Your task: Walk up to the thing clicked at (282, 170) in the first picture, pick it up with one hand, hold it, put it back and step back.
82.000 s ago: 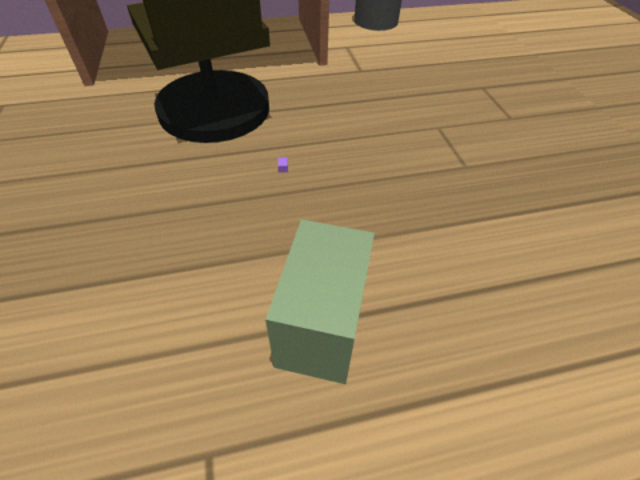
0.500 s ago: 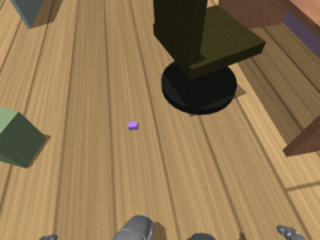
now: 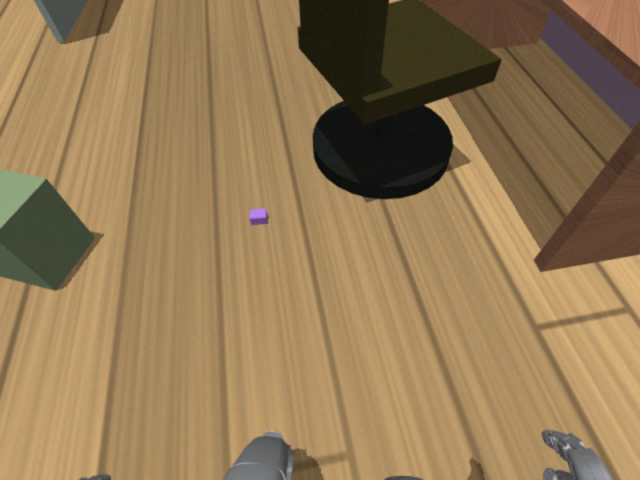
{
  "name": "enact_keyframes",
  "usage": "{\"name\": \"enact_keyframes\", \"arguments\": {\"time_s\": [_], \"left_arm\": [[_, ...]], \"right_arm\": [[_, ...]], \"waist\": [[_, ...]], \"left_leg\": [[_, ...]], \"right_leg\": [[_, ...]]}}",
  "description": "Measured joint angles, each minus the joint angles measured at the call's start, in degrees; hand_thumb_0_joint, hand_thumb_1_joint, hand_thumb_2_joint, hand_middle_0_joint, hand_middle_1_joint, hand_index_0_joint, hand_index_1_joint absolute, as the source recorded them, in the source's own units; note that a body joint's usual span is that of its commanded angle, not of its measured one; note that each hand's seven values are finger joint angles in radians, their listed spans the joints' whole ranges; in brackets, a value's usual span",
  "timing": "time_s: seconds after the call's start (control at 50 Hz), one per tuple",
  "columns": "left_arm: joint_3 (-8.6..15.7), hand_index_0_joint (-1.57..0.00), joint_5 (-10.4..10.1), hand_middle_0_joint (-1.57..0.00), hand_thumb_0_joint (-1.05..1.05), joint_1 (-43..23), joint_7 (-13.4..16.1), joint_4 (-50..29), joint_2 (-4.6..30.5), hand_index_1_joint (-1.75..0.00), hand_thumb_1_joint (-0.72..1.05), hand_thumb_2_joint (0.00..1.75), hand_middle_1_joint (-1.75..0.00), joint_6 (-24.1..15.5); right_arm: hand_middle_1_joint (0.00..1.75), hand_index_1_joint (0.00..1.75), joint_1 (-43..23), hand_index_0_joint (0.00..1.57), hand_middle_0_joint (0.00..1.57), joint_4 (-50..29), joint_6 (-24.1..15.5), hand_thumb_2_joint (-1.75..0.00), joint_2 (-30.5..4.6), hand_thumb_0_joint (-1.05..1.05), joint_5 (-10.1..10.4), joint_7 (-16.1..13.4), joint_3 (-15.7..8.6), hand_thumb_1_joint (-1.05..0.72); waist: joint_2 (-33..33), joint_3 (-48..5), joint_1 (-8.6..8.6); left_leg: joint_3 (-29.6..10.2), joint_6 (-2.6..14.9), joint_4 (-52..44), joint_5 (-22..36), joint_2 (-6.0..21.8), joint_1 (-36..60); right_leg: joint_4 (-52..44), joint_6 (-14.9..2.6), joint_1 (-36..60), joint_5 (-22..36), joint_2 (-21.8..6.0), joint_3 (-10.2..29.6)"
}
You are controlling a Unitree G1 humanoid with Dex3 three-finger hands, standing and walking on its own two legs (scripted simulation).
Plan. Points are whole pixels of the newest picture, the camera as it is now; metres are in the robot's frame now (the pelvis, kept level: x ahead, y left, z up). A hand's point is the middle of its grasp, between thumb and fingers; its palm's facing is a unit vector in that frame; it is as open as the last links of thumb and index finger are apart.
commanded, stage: step back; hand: left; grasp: from above
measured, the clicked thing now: (258, 216) +1.05 +0.30 -0.73
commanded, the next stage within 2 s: stand in 1.08 s
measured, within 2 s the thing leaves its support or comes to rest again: neither
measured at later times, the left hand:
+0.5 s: hand out of the picture +0.00 +0.30 -0.13, palm faces +0.04 -0.92 -0.39, open 7.4 cm
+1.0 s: hand out of the picture +0.08 +0.30 -0.15, palm faces +0.05 -0.93 -0.36, open 7.4 cm
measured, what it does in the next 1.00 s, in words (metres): steps on the spot: left foot, then right foot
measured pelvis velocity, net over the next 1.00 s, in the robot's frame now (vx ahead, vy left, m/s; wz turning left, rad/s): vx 0.02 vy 0.03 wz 0.06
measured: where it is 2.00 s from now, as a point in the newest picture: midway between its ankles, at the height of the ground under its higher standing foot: outside the picture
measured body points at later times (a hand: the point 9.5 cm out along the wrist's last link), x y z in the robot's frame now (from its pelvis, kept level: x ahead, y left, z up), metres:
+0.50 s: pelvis -0.03 +0.01 +0.02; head -0.02 +0.02 +0.47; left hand +0.00 +0.35 -0.10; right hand +0.03 -0.30 -0.11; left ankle -0.05 +0.14 -0.72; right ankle +0.01 -0.11 -0.70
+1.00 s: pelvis +0.02 +0.03 +0.01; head +0.06 +0.04 +0.46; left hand +0.08 +0.35 -0.12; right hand +0.16 -0.26 -0.11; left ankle +0.06 +0.16 -0.72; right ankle +0.02 -0.11 -0.72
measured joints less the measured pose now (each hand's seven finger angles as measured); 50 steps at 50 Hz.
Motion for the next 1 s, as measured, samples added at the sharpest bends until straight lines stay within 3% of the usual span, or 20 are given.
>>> {"name": "enact_keyframes", "arguments": {"time_s": [0.06, 0.1, 0.16, 0.24, 0.28, 0.32, 0.4, 0.5, 0.56, 0.58, 0.64, 0.7, 0.76, 0.84, 1.0], "left_arm": [[-0.3, -0.21, 0.2, -0.2, 0.01, 1.6, 0.1, 1.3, -0.6, -0.3, 0.9, 0.89, -0.3, -0.2], [-0.1, -0.21, 0.3, -0.2, 0.01, 2.0, 0.2, 1.6, -0.8, -0.3, 0.9, 0.89, -0.3, -0.6], [0.2, -0.21, 0.7, -0.2, 0.01, 2.2, 0.0, 1.4, -0.3, -0.3, 0.9, 0.89, -0.3, -1.3], [0.5, -0.21, 0.7, -0.2, 0.01, 2.0, -0.3, 1.3, 1.1, -0.3, 0.89, 0.89, -0.3, -1.7], [0.4, -0.21, 0.5, -0.2, 0.01, 1.9, -0.2, 1.6, 2.2, -0.3, 0.9, 0.89, -0.3, -1.2], [0.3, -0.21, -0.1, -0.2, 0.01, 2.4, -0.2, 2.9, 2.5, -0.3, 0.9, 0.89, -0.3, -0.7], [0.3, -0.21, -0.8, -0.2, 0.01, 2.5, -0.7, 4.5, 3.8, -0.3, 0.9, 0.89, -0.3, -0.8], [0.4, -0.21, -0.8, -0.2, 0.01, 2.3, -1.3, 5.1, 3.5, -0.3, 0.9, 0.89, -0.3, -1.7], [0.4, -0.21, -0.4, -0.2, 0.01, 1.4, -0.9, 5.2, 2.2, -0.3, 0.9, 0.89, -0.3, -2.8], [0.4, -0.21, -0.1, -0.2, 0.01, 1.1, -0.7, 5.0, 1.6, -0.3, 0.9, 0.89, -0.3, -3.3], [0.1, -0.21, -0.2, -0.2, 0.01, 0.7, -0.7, 3.9, 0.4, -0.3, 0.9, 0.89, -0.3, -4.3], [-0.5, -0.21, -0.5, -0.2, 0.01, 0.5, -0.4, 3.2, -0.6, -0.3, 0.9, 0.89, -0.3, -4.8], [-1.1, -0.21, -0.7, -0.2, 0.01, 0.3, -0.2, 3.0, -0.6, -0.3, 0.9, 0.89, -0.3, -4.7], [-1.8, -0.21, -1.6, -0.2, 0.01, -0.7, 0.3, 3.2, 0.2, -0.3, 0.9, 0.89, -0.3, -3.3], [-1.9, -0.21, -1.9, -0.2, 0.01, -3.0, 0.5, 6.0, 1.6, -0.3, 0.9, 0.89, -0.3, -2.0]], "right_arm": [[0.3, 0.3, 1.7, 0.21, 0.2, 1.3, 0.1, -0.9, -0.2, 0.01, 0.7, 0.1, -0.2, -0.91], [0.3, 0.3, 3.3, 0.21, 0.2, 2.3, -0.3, -0.9, -0.7, 0.0, 0.6, 0.4, -0.3, -0.91], [0.3, 0.3, 6.1, 0.21, 0.2, 4.3, -0.5, -0.9, -1.1, 0.01, 0.1, 1.1, -0.6, -0.91], [0.3, 0.3, 8.5, 0.21, 0.2, 7.1, -1.0, -0.9, -0.7, 0.01, -0.4, 2.0, -0.9, -0.91], [0.3, 0.3, 8.5, 0.21, 0.2, 8.3, -1.8, -0.9, 0.4, 0.01, -0.6, 2.1, -1.2, -0.91], [0.3, 0.3, 9.0, 0.21, 0.2, 8.3, -2.7, -0.9, 1.2, 0.01, -0.8, 2.3, -1.2, -0.91], [0.3, 0.3, 9.5, 0.21, 0.2, 7.8, -4.2, -0.9, 3.0, 0.01, -0.9, 2.2, -0.3, -0.91], [0.3, 0.3, 9.0, 0.21, 0.2, 7.1, -4.1, -0.9, 3.1, 0.01, -1.0, 2.3, -0.3, -0.91], [0.3, 0.3, 8.5, 0.21, 0.2, 6.7, -3.3, -0.9, 2.0, 0.01, -0.4, 2.1, -0.5, -0.9], [0.3, 0.3, 8.4, 0.21, 0.2, 6.8, -3.0, -0.9, 1.7, 0.01, -0.2, 1.9, -0.6, -0.91], [0.3, 0.3, 7.6, 0.21, 0.2, 7.3, -2.6, -0.9, 1.6, 0.01, 0.0, 1.2, -0.6, -0.91], [0.3, 0.3, 6.8, 0.21, 0.2, 7.2, -3.3, -0.9, 1.0, 0.01, 0.2, 1.2, -0.6, -0.91], [0.3, 0.3, 5.7, 0.21, 0.2, 7.3, -3.7, -0.9, 0.8, 0.01, 0.1, 1.3, -0.6, -0.91], [0.3, 0.3, 3.4, 0.21, 0.2, 7.8, -4.0, -0.9, 1.4, 0.01, 0.0, 0.9, -0.7, -0.91], [0.3, 0.3, -1.9, 0.21, 0.2, 9.7, -3.4, -0.9, 4.3, 0.01, 0.5, 1.0, 1.5, -0.91]], "waist": [[-1.0, -1.5, 0.62], [-1.1, -2.2, 0.62], [-1.0, -3.2, 0.62], [-1.6, -4.0, 0.42], [-3.9, -3.2, 0.52], [-4.1, -3.9, -0.14], [-5.1, -4.1, -1.43], [-4.8, -4.3, -2.01], [-2.5, -3.9, -1.99], [-1.5, -3.9, -1.99], [-1.6, -3.8, -0.92], [-1.3, -3.2, -0.31], [-1.7, -2.6, -0.08], [-3.0, -1.3, -0.25], [-4.3, -2.3, 0.21]], "left_leg": [[-2.5, -0.16, 10.5, -2.5, -5.0, -1.4], [-2.4, -0.66, 13.7, -1.8, -6.0, -0.8], [-0.9, -1.27, 9.8, -2.5, -5.1, 3.2], [2.4, -0.47, -5.2, -5.7, -3.0, 11.0], [3.9, -0.02, -10.9, 2.8, -4.2, 13.6], [4.1, 1.01, -11.6, 4.0, -4.2, 13.7], [4.0, 1.23, -15.0, 5.5, -3.5, 15.4], [4.5, 0.2, -14.5, 4.3, -2.2, 16.2], [3.9, -0.46, -9.5, 0.8, -0.2, 15.2], [2.6, 0.12, -6.2, -1.3, -0.1, 14.0], [1.0, 0.79, 5.1, -6.7, -2.7, 9.0], [1.7, 0.5, 7.2, -4.9, -2.6, 5.6], [3.7, 0.06, -0.2, -2.6, -0.8, 5.6], [6.1, -0.54, -10.8, 10.1, -0.2, 8.6], [7.5, -1.0, -9.6, 7.1, 1.2, 8.4]], "right_leg": [[-0.5, -0.14, -0.9, 1.4, -1.8, 0.5], [-1.3, -0.12, -1.4, 2.4, -2.8, 0.0], [-1.7, -0.28, -2.1, 2.9, -3.7, -1.4], [-1.1, 0.38, -3.2, 3.0, -5.3, -3.3], [0.5, 0.59, -3.6, 1.6, -6.9, -2.2], [4.3, 0.47, -5.3, -4.1, -5.6, -0.8], [9.8, 0.36, -8.0, -3.8, -3.9, 0.3], [1.5, 0.7, -5.4, -2.5, -4.1, -1.4], [-5.5, 0.24, -1.7, 6.4, -2.4, -3.1], [-5.2, 0.09, -1.6, 7.0, -1.8, -3.8], [-4.5, -0.53, -1.2, 5.3, -2.2, -3.8], [-6.1, -0.24, 0.3, 5.2, -2.9, -3.8], [-5.9, 0.4, 0.9, 4.4, -3.7, -3.7], [-1.2, 1.72, 0.1, 1.1, -5.0, -3.1], [-3.9, 2.18, 0.8, 2.1, -3.6, -1.3]]}}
